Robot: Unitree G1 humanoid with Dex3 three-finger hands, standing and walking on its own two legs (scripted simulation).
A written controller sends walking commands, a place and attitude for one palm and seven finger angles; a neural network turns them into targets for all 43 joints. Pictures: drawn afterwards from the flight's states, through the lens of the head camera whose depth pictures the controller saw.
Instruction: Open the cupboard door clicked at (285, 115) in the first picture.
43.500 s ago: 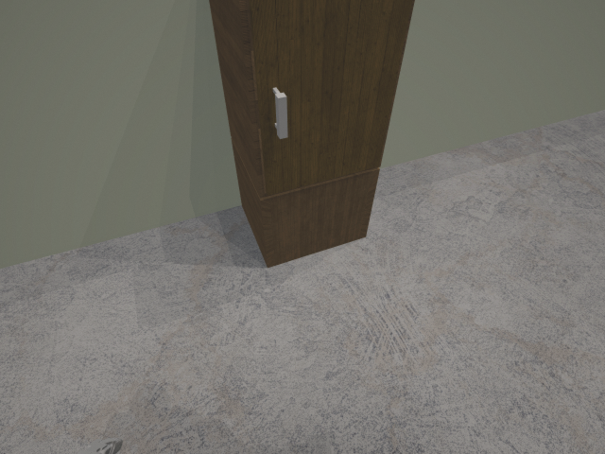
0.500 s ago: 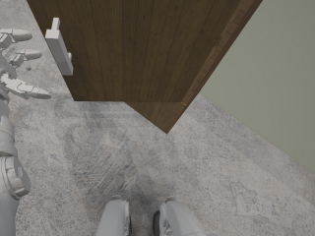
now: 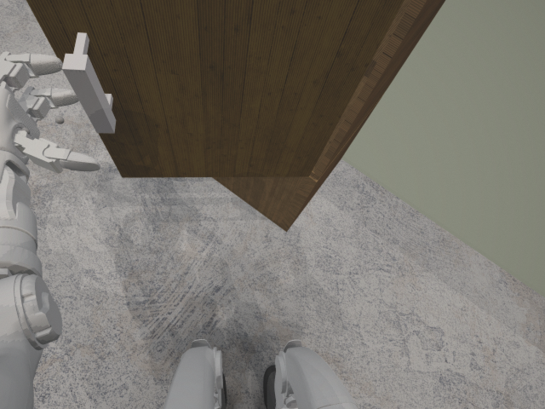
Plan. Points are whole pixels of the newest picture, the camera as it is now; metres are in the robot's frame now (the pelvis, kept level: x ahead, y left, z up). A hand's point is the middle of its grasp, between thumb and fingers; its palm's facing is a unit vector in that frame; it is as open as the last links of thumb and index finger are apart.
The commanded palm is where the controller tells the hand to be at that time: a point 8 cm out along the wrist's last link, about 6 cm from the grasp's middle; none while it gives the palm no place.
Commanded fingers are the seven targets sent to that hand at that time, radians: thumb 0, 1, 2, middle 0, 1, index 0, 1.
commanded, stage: slide the fingers in behind the handle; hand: left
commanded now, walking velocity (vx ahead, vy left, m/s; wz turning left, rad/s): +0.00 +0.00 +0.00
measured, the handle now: (94, 86) +0.54 +0.22 +0.06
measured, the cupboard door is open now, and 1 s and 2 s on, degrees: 41 40 41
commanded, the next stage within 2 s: close the thumb around the handle in 1.14 s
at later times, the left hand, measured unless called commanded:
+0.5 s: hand (93, 119) +0.49 +0.22 +0.05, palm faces +0.07 -1.00 +0.01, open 14.2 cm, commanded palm +0.47 +0.25 +0.05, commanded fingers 0.00 -0.50 0.30 -0.30 -1.20 -0.30 -1.20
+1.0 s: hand (110, 118) +0.49 +0.20 +0.05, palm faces +0.07 -1.00 +0.00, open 14.0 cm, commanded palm +0.47 +0.23 +0.05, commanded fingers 0.00 -0.50 0.30 -0.30 -1.20 -0.30 -1.20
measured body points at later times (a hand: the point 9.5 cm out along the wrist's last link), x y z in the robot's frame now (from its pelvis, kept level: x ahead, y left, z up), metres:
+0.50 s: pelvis +0.00 +0.00 +0.00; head +0.14 +0.04 +0.43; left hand +0.48 +0.27 +0.06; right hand +0.05 -0.27 -0.10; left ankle +0.02 +0.06 -0.64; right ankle +0.01 -0.12 -0.64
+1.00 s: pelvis +0.00 -0.01 +0.00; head +0.14 +0.02 +0.43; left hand +0.48 +0.26 +0.06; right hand +0.02 -0.28 -0.11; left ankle +0.02 +0.06 -0.64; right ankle +0.01 -0.12 -0.64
